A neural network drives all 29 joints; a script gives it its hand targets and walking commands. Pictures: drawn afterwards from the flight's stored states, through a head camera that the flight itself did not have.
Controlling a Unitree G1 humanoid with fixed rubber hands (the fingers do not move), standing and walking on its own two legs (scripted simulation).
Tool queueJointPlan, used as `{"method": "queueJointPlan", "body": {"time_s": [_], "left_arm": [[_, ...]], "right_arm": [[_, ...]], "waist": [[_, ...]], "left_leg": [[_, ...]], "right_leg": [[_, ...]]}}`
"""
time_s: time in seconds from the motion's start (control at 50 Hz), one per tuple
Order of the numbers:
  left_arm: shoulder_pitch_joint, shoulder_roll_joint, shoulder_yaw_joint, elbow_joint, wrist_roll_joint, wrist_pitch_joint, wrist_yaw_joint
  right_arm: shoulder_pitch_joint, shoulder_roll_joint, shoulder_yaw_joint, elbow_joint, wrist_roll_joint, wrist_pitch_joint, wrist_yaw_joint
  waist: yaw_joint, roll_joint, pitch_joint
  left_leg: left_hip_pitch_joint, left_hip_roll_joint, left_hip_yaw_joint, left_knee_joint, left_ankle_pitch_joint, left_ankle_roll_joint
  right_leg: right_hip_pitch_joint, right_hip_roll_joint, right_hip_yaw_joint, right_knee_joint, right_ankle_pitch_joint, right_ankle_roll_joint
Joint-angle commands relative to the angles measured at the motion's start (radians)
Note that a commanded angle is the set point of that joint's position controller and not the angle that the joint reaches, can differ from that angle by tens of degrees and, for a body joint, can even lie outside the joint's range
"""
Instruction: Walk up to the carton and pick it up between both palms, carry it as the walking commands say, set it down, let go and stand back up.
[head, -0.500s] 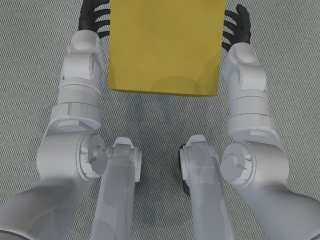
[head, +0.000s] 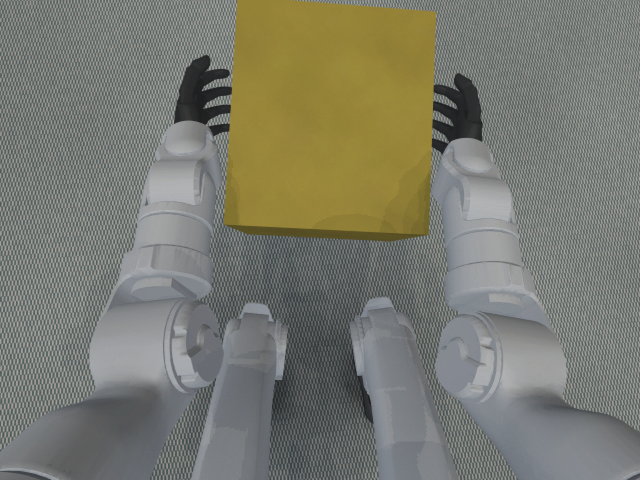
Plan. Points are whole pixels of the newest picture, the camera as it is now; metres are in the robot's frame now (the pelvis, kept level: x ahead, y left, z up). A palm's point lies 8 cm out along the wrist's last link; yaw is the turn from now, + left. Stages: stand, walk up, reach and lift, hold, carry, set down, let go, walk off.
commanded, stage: reach and lift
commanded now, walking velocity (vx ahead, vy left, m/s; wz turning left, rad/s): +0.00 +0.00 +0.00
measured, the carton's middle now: (327, 140) +0.52 -0.02 -0.14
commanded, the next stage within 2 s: none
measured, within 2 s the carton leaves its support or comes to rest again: neither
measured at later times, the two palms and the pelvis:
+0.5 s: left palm (168, 114) +0.48 +0.14 +0.01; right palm (489, 135) +0.46 -0.16 +0.01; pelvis +0.02 +0.00 +0.06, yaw +0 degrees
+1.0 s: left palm (133, 96) +0.46 +0.14 +0.08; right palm (538, 122) +0.44 -0.17 +0.09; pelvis +0.04 +0.00 +0.13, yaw +0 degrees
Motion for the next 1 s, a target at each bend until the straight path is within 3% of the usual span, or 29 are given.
{"method": "queueJointPlan", "body": {"time_s": [0.0, 0.34, 0.68, 0.98], "left_arm": [[-0.589, -1.025, -0.447, 0.033, -0.156, -0.014, -0.332], [-0.491, -1.048, -0.463, 0.039, -0.161, -0.03, -0.336], [-0.354, -1.082, -0.49, 0.011, -0.143, -0.046, -0.326], [-0.211, -1.115, -0.522, -0.017, -0.125, -0.056, -0.345]], "right_arm": [[-0.684, 0.968, 0.503, 0.003, 0.165, -0.027, 0.395], [-0.578, 1.007, 0.514, 0.004, 0.147, -0.039, 0.388], [-0.432, 1.027, 0.522, 0.003, 0.131, -0.052, 0.407], [-0.281, 1.066, 0.562, -0.028, 0.111, -0.06, 0.418]], "waist": [[-0.01, 0.018, -1.002], [-0.012, 0.015, -0.963], [-0.016, 0.029, -0.866], [-0.01, 0.014, -0.806]], "left_leg": [[0.559, -0.055, 0.153, -0.199, 0.229, 0.023], [0.68, -0.057, 0.132, -0.314, 0.243, 0.024], [0.869, -0.047, 0.099, -0.48, 0.284, 0.023], [1.002, -0.036, 0.08, -0.625, 0.348, 0.028]], "right_leg": [[0.606, 0.064, -0.177, -0.166, 0.229, -0.033], [0.756, 0.062, -0.154, -0.29, 0.248, -0.032], [0.869, 0.056, -0.131, -0.441, 0.275, -0.042], [1.033, 0.046, -0.101, -0.59, 0.35, -0.044]]}}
